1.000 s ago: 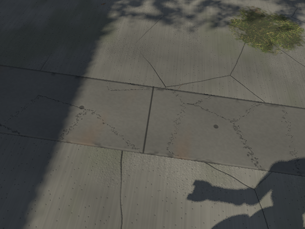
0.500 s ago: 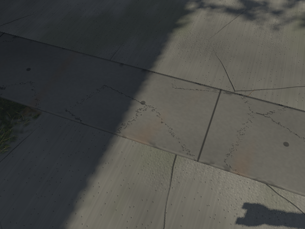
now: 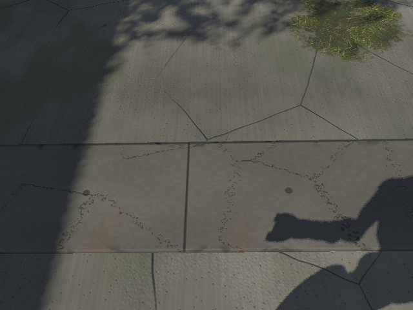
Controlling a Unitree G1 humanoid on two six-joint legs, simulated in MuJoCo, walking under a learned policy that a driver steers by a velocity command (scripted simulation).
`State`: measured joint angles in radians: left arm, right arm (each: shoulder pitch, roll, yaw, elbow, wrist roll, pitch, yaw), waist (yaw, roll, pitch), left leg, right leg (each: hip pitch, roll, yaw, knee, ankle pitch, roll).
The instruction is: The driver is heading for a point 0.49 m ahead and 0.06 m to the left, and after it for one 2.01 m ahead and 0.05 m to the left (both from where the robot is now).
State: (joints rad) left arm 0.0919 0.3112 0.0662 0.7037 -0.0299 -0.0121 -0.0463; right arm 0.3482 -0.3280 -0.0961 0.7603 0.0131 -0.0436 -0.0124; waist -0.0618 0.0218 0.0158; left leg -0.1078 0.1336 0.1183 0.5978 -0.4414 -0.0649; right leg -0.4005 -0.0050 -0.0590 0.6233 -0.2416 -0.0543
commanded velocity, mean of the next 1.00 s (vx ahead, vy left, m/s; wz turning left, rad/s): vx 0.48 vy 0.00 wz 0.18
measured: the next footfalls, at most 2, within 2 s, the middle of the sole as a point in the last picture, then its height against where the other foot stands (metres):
left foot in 0.48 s outside the picture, level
right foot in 0.94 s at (250, 236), level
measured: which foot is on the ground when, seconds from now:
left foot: down 0.00-0.00, up 0.02-0.46, down 0.48-0.94, up 0.96-1.00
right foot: down 0.00-0.50, up 0.52-0.92, down 0.94-1.00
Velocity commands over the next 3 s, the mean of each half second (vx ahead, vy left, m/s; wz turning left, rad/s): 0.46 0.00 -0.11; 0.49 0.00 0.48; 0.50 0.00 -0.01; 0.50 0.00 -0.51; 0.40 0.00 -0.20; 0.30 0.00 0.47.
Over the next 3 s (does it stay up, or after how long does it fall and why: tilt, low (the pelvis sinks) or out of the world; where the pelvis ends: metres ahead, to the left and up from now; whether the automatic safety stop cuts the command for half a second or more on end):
stays up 1.46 -0.02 0.02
